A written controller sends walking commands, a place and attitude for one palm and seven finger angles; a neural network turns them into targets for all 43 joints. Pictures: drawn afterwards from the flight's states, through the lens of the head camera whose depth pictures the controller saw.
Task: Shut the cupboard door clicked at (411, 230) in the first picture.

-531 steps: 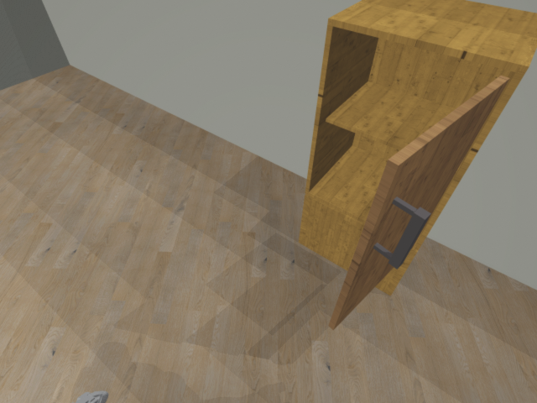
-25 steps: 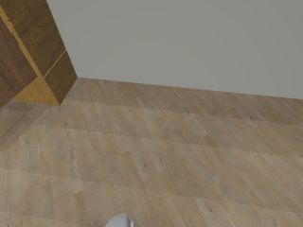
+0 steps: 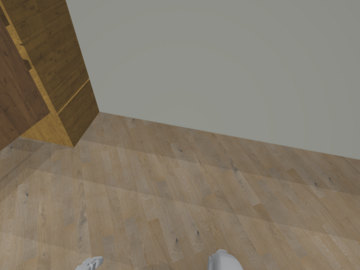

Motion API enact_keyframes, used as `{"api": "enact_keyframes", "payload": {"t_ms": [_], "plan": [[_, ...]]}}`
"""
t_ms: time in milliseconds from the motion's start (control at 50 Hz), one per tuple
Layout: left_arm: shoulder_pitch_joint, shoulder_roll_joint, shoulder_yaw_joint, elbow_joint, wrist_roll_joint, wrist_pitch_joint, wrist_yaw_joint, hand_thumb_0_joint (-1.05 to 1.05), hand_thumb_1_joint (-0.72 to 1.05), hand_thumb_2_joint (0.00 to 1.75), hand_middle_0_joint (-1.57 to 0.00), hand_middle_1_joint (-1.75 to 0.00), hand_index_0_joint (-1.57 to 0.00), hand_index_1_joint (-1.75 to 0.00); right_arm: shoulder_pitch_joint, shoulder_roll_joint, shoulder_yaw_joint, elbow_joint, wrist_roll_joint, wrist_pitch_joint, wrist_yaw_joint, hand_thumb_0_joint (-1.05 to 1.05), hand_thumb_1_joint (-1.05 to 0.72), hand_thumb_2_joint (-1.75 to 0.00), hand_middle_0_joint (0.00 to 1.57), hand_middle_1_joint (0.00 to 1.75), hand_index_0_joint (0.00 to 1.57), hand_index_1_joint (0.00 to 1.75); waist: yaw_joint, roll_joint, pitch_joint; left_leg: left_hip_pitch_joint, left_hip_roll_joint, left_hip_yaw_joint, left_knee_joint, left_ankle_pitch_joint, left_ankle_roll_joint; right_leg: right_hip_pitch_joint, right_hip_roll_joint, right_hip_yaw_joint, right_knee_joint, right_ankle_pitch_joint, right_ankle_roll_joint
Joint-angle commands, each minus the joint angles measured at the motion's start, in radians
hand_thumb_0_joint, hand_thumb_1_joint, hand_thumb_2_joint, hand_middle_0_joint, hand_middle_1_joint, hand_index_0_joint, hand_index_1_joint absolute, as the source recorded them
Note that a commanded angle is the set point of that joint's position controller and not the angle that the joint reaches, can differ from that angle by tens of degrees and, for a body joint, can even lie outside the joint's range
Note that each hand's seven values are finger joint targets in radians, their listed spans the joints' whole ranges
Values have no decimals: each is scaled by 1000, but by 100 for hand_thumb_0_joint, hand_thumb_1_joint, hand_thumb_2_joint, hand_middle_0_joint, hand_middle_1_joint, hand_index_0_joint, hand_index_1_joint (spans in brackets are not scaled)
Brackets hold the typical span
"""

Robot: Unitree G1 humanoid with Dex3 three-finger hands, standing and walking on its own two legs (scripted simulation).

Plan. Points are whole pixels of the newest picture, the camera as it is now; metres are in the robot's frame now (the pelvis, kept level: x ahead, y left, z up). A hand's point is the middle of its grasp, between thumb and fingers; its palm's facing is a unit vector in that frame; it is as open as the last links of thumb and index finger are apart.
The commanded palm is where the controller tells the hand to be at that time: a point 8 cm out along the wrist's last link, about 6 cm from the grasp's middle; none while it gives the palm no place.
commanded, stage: walk to a spot facing it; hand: left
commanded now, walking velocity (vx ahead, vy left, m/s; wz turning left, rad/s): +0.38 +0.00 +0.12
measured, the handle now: out of the picture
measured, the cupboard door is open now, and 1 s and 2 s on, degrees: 79 79 79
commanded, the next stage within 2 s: turn to face it in 1.06 s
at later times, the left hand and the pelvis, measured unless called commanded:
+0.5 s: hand out of the picture +0.16 +0.13 -0.16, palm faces +0.20 -0.95 -0.23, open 7.3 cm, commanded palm none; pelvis +0.21 -0.06 +0.00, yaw +7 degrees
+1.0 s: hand (110, 191) +0.38 +0.22 -0.17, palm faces +0.28 -0.94 -0.16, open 7.4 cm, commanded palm none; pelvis +0.39 +0.04 +0.00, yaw +12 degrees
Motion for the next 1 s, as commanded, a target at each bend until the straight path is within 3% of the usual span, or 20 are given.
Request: {"api": "enact_keyframes", "payload": {"t_ms": [0, 60, 100, 120, 140, 160, 180, 220, 300, 380, 440, 600, 640, 680, 700, 720, 760, 800, 860, 980], "plan": [[-158, 42, 8, -111, -9, -34, 0, 0, 90, 90, -20, -30, -20, -30, 92, -133, -29, -7, -13, -23, -20, 0, -90, -90, 20, 30, 20, 30, -26, 148, 119, 4, 312, -180, -37, 550, 113, -62, 21, 4, -174, -29, -36], [-109, 50, 11, -97, -11, -45, 2, 0, 90, 90, -20, -30, -20, -30, 101, -150, -29, 16, -17, -19, -22, 0, -90, -90, 20, 30, 20, 30, 4, 141, 92, -22, 312, -159, 55, 745, 99, 130, 82, -38, -275, -93, -77], [127, 82, 25, -26, -5, -60, 7, 0, 90, 90, -20, -30, -20, -30, 76, -167, -32, 21, -9, -19, -23, 0, -90, -90, 20, 30, 20, 30, 112, 95, -16, -80, 268, -119, 301, 833, 55, 433, 123, -54, -377, -25, -98], [286, 144, 43, 24, 4, -75, 15, 0, 90, 90, -20, -30, -20, -30, 76, -148, -31, 12, 0, -21, -16, 0, -90, -90, 20, 30, 20, 30, 172, 0, -117, -259, 210, -95, 536, 664, 17, 711, 27, 55, -401, 5, -138], [416, 243, 71, 61, 11, -80, 26, 0, 90, 90, -20, -30, -20, -30, 136, -90, -25, -9, 11, -26, -9, 0, -90, -90, 20, 30, 20, 30, 188, -226, -263, -525, 26, -16, 873, -27, -35, 947, -292, 485, -501, 80, -250], [401, 262, 72, 68, -13, -71, 28, 0, 90, 90, -20, -30, -20, -30, 101, -107, -26, -25, 11, -19, -11, 0, -90, -90, 20, 30, 20, 30, 162, -173, -242, -588, 42, -89, 1065, -255, -22, 867, -379, 600, -610, 45, -302], [295, 217, 64, 45, -15, -65, 29, 0, 90, 90, -20, -30, -20, -30, 76, -102, -34, -16, 6, -13, -8, 0, -90, -90, 20, 30, 20, 30, 133, -71, -136, -611, 105, -106, 1115, -178, -12, 732, -346, 526, -663, -206, -295], [160, 116, 34, 23, -13, -67, 33, 0, 90, 90, -20, -30, -20, -30, -5, -52, -30, -23, -10, 10, 4, 0, -90, -90, 20, 30, 20, 30, 71, -29, 56, -616, 174, -98, 1077, -36, -22, 403, -258, 363, -729, -335, -222], [147, 43, 14, 42, -2, -76, 35, 0, 90, 90, -20, -30, -20, -30, 64, 0, -31, 2, -25, 57, 14, 0, -90, -90, 20, 30, 20, 30, -2, -91, 75, -555, 184, -54, 966, 71, -62, 240, -151, 92, -784, -270, -159], [207, 49, 17, 76, -2, -91, 37, 0, 90, 90, -20, -30, -20, -30, -32, -6, -38, -40, -26, 62, 27, 0, -90, -90, 20, 30, 20, 30, 6, -72, 92, -638, 210, -28, 845, 165, -92, 291, -144, 38, -818, -232, -177], [290, 48, 13, 108, -4, -99, 37, 0, 90, 90, -20, -30, -20, -30, -157, -9, -36, -82, -24, 51, 38, 0, -90, -90, 20, 30, 20, 30, 48, -38, 101, -709, 219, -11, 714, 183, -99, 417, -150, 34, -807, -136, -194], [416, 68, 5, 165, 3, -90, 44, 0, 90, 90, -20, -30, -20, -30, -369, -9, -15, -149, -18, 23, 50, 0, -90, -90, 20, 30, 20, 30, 110, -65, 110, -636, 169, 69, 397, 77, -56, 635, -197, -29, -692, 220, -194], [417, 79, 6, 172, 2, -84, 45, 0, 90, 90, -20, -30, -20, -30, -330, -23, -17, -140, -18, 17, 43, 0, -90, -90, 20, 30, 20, 30, 85, -57, 73, -519, 130, 103, 344, 25, -33, 644, -200, -55, -596, 367, -189], [373, 89, 6, 167, -7, -82, 43, 0, 90, 90, -20, -30, -20, -30, -103, -76, -36, -74, -27, 7, 29, 0, -90, -90, 20, 30, 20, 30, -29, 4, -45, -143, 90, 117, 226, 89, -1, 500, -140, -151, -268, 455, -139], [387, 51, 1, 143, -15, -83, 34, 0, 90, 90, -20, -30, -20, -30, 45, -188, -63, -40, -35, 0, 16, 0, -90, -90, 20, 30, 20, 30, -85, 200, -177, 133, 297, -166, 172, 97, 69, 267, -35, -190, 11, 164, -81], [343, 17, -12, 97, -19, -88, 26, 0, 90, 90, -20, -30, -20, -30, 141, -274, -79, -17, -20, 1, 3, 0, -90, -90, 20, 30, 20, 30, -103, 343, -221, 284, 502, -482, 79, 301, 167, 10, 79, -130, 275, -420, -50], [217, 46, 0, 73, -16, -73, 31, 0, 90, 90, -20, -30, -20, -30, 45, -228, -72, -25, -7, 7, -9, 0, -90, -90, 20, 30, 20, 30, -69, 112, -110, 105, 503, -392, 24, 247, 171, -61, 3, -11, 403, -364, -68], [222, 7, 8, 99, -2, -58, 24, 0, 90, 90, -20, -30, -20, -30, -91, -136, -45, -57, -11, -6, -10, 0, -90, -90, 20, 30, 20, 30, -3, 101, 34, -134, 436, -255, -37, 187, 110, -4, -43, 38, 355, -249, -61], [286, -33, 8, 116, 5, -29, 19, 0, 90, 90, -20, -30, -20, -30, -117, -87, -29, -48, -10, -19, -10, 0, -90, -90, 20, 30, 20, 30, 59, 132, 71, -275, 353, -118, -92, 145, 77, 78, -32, 24, 267, -157, -49], [149, -7, 24, 36, 5, -5, 7, 0, 90, 90, -20, -30, -20, -30, -76, -92, -35, -51, -8, -28, -13, 0, -90, -90, 20, 30, 20, 30, 58, 145, 113, -215, 349, -45, -139, 201, 99, -37, -38, 37, 90, -1, -26]]}}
